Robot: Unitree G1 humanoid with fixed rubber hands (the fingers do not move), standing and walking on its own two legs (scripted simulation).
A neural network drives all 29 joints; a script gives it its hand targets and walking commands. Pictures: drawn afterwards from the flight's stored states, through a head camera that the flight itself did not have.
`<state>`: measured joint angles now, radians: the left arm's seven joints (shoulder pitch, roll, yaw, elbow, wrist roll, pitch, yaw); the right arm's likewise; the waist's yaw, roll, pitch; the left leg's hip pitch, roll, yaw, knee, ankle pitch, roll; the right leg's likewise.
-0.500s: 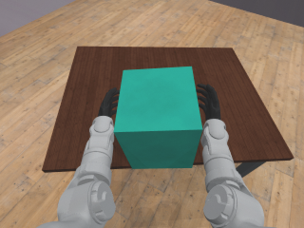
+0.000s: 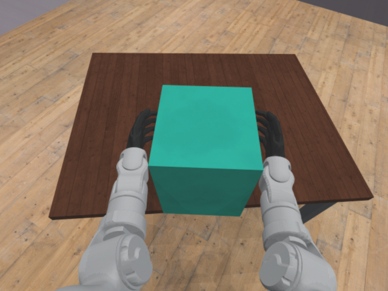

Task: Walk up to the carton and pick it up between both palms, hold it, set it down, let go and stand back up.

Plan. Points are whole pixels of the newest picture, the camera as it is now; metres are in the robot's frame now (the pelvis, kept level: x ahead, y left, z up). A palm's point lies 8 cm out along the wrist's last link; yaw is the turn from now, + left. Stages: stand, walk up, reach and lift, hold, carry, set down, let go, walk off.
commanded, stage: set down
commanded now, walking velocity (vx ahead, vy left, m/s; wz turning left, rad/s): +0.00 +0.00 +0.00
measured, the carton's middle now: (203, 155) +0.41 -0.02 -0.01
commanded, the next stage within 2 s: none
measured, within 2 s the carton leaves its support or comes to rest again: rests again in 0.58 s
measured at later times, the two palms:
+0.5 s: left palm (140, 145) +0.40 +0.12 +0.04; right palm (274, 157) +0.37 -0.17 +0.05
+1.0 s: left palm (129, 143) +0.42 +0.15 +0.01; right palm (266, 148) +0.41 -0.16 +0.02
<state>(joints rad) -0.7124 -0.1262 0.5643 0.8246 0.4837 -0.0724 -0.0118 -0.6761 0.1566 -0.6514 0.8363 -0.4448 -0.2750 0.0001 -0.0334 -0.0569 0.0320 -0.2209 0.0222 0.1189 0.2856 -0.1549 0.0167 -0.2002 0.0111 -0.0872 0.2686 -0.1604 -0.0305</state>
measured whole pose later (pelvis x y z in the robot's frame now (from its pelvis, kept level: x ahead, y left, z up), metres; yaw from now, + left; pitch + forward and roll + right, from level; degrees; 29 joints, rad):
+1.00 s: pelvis +0.00 +0.00 -0.02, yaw -3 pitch +20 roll -2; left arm -0.91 0.12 0.20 1.43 0.04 -0.38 0.12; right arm -0.89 -0.12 -0.06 1.41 0.15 -0.41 -0.11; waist 0.01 0.00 -0.22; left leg -0.65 0.05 0.06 0.57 -0.26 0.01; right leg -0.61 0.04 -0.06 0.48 -0.22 -0.03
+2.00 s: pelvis -0.01 +0.00 +0.00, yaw -3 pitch +8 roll -1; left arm -0.90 0.29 0.03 0.96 -0.16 0.16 0.03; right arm -0.91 -0.36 0.15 1.06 0.49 0.07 -0.05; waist 0.00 -0.02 -0.12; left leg -0.34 0.03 0.04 0.38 -0.19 0.00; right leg -0.31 0.04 -0.03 0.31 -0.14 -0.03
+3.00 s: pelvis -0.01 +0.00 +0.00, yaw -1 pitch -1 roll +0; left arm -0.18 0.19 0.04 0.66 -0.12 -0.19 0.01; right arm -0.18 -0.17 0.05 0.72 0.25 -0.25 -0.05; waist 0.01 -0.04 -0.01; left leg -0.17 0.02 0.01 0.39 -0.21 0.00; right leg -0.15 0.03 -0.04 0.36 -0.20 -0.04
